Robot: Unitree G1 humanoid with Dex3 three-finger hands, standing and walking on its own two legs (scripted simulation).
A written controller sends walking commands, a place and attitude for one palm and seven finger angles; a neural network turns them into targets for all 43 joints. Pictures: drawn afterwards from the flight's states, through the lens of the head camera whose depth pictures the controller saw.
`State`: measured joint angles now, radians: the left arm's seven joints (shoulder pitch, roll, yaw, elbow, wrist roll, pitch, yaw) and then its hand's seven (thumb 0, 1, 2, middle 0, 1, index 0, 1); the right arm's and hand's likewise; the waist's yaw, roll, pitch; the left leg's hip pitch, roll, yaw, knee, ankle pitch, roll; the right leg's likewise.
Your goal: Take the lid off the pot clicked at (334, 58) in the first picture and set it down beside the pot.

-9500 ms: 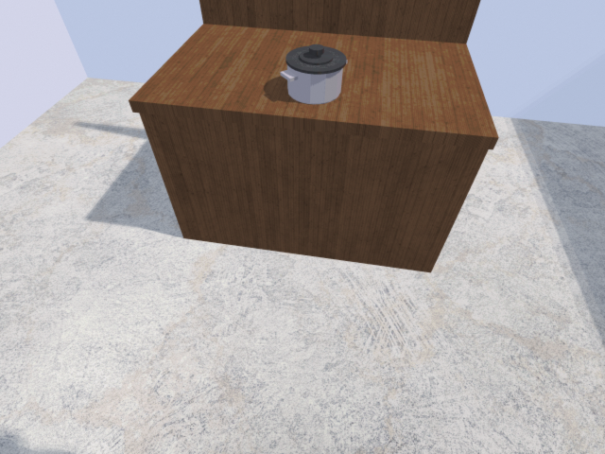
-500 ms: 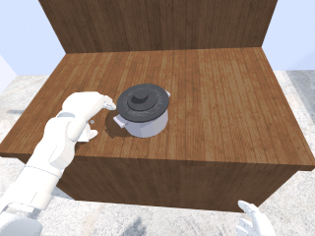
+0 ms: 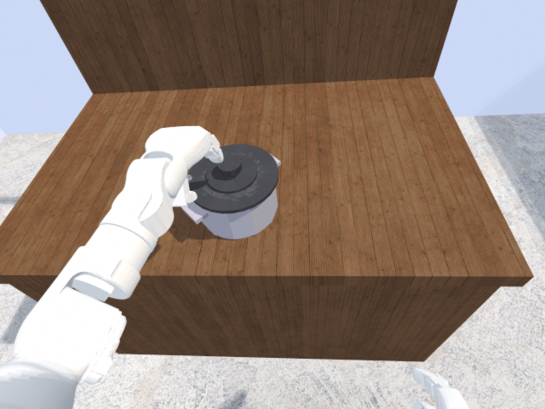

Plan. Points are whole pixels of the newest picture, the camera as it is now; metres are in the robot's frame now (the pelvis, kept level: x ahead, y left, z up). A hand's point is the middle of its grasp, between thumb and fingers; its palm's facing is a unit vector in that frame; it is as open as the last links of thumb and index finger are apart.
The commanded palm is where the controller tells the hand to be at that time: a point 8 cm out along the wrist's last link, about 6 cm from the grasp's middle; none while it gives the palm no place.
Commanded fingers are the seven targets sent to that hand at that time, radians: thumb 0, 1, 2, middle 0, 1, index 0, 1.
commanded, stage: move the open hand above the knob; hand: left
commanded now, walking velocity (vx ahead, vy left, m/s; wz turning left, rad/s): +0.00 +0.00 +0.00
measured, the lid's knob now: (230, 165) +0.53 +0.10 +0.04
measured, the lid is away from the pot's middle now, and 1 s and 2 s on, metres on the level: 0.00 0.00 0.00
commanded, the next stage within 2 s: lower the open fingers around the knob in 1.14 s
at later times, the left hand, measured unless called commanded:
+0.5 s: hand (222, 147) +0.49 +0.09 +0.12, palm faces -0.30 -0.03 -0.96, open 10.1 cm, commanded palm +0.49 +0.10 +0.18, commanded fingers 0.00 -0.28 1.39 -0.83 -0.08 -0.83 -0.08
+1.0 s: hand (219, 146) +0.50 +0.10 +0.12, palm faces -0.29 -0.02 -0.96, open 10.1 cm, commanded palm +0.49 +0.09 +0.18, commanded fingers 0.00 -0.28 1.39 -0.83 -0.08 -0.83 -0.08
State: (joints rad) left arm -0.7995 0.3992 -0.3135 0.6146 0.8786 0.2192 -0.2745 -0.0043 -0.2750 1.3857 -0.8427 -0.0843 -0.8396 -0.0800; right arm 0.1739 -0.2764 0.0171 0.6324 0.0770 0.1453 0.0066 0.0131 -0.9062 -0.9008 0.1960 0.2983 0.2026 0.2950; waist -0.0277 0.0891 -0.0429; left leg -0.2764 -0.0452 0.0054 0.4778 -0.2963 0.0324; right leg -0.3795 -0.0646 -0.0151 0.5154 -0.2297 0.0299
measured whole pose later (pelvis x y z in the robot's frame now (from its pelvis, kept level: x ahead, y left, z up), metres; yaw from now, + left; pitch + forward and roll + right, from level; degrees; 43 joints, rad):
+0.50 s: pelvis +0.01 +0.00 +0.00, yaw -2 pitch +10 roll +1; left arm -1.08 0.33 -0.28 0.98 0.91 0.23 -0.23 0.00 -0.27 1.39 -0.84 -0.08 -0.84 -0.08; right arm 0.26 -0.28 0.00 0.71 0.06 0.12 -0.02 0.01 -0.91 -0.90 0.20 0.30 0.20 0.29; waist -0.09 0.08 -0.07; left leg -0.35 -0.03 0.04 0.47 -0.29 0.03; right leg -0.46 -0.05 0.02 0.50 -0.21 0.03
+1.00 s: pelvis +0.01 +0.01 +0.00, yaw -2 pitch +11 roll +1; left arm -1.10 0.31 -0.31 1.01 0.91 0.23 -0.21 0.00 -0.27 1.39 -0.84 -0.08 -0.84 -0.08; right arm 0.25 -0.27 0.00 0.72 0.05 0.10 -0.02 0.01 -0.91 -0.90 0.20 0.30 0.20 0.30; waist -0.08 0.07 -0.09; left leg -0.36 -0.04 0.04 0.47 -0.30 0.04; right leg -0.47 -0.06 0.02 0.50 -0.21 0.04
